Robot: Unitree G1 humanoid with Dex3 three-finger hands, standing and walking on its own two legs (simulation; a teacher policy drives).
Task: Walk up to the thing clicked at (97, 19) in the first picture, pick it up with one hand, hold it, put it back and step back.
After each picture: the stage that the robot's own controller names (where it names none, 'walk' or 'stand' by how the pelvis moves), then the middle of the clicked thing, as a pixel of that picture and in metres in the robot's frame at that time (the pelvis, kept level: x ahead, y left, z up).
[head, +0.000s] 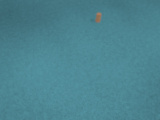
stand; (98, 17) +1.84 -0.35 -0.72
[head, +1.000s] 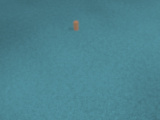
walk; (76, 25) +1.75 +0.06 -0.70
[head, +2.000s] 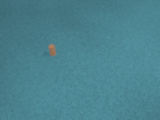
walk; (52, 50) +1.23 +0.29 -0.72
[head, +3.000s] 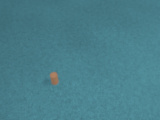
walk; (54, 78) +0.82 +0.23 -0.72
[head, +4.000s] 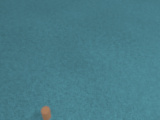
walk; (46, 113) +0.51 +0.19 -0.70
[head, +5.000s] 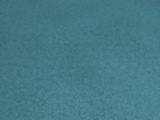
stand; out of the picture +0.42 +0.21 -0.71
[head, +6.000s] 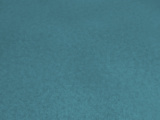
stand; out of the picture +0.41 +0.17 -0.72
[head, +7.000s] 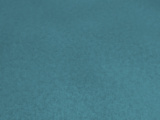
stand; out of the picture +0.40 +0.21 -0.73
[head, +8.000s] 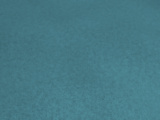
stand; out of the picture +0.39 +0.21 -0.73
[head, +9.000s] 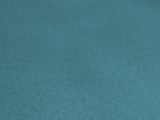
stand; out of the picture +0.38 +0.22 -0.73
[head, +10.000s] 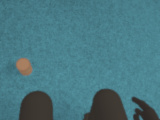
go down; (24, 67) +0.45 +0.22 -0.42
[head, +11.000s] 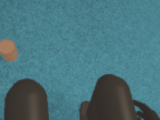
go down; (8, 51) +0.47 +0.24 -0.31
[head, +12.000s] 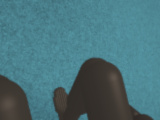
close in; out of the picture +0.46 +0.28 -0.23
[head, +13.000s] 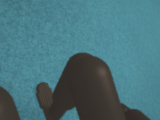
close; out of the picture +0.45 +0.30 -0.23
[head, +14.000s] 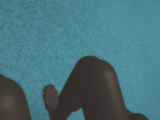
lift; out of the picture +0.43 +0.27 -0.22
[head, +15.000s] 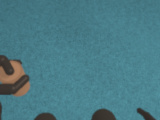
lift; (15, 79) +0.34 +0.19 -0.02
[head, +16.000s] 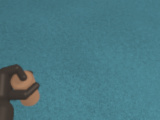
hold; (26, 89) +0.33 +0.17 +0.00
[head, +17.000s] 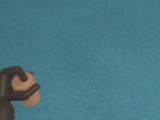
hold; (26, 89) +0.33 +0.17 -0.01
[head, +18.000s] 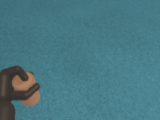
crouch; (27, 89) +0.33 +0.17 -0.01
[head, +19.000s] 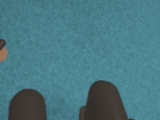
crouch; out of the picture +0.45 +0.23 -0.10
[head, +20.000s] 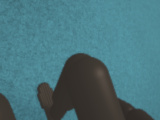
lower; out of the picture +0.44 +0.30 -0.23
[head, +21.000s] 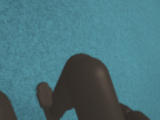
lower; out of the picture +0.44 +0.30 -0.23
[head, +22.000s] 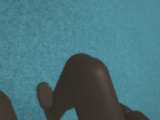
lower; out of the picture +0.44 +0.30 -0.23
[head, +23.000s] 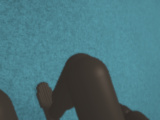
lower; out of the picture +0.44 +0.30 -0.23
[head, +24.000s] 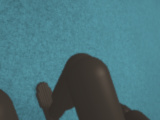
loosen; out of the picture +0.44 +0.30 -0.23
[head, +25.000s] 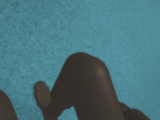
withdraw; out of the picture +0.43 +0.30 -0.23
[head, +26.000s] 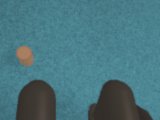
walk; (25, 56) +0.46 +0.22 -0.34
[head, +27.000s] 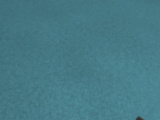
stand; out of the picture +0.38 +0.20 -0.66
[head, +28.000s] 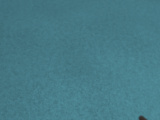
stand; out of the picture +0.39 +0.22 -0.67
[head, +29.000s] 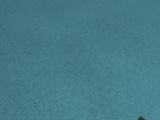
stand; out of the picture +0.39 +0.21 -0.67
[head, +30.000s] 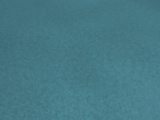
stand; out of the picture +0.41 +0.20 -0.72
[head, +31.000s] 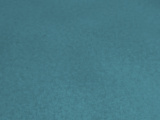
stand; out of the picture +0.38 +0.22 -0.73
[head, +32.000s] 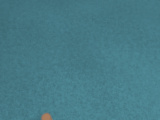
walk; (47, 119) +0.40 +0.21 -0.72
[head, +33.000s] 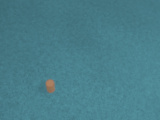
walk; (50, 86) +0.62 +0.16 -0.70
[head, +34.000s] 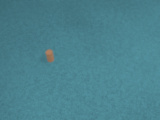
walk; (49, 56) +0.98 +0.27 -0.69
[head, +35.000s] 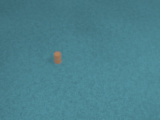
stand; (57, 57) +1.02 +0.18 -0.70
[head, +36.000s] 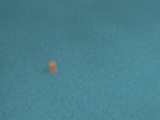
stand; (53, 67) +0.98 +0.20 -0.73
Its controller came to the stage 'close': yes
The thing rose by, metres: 0.70
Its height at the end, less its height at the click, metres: +0.00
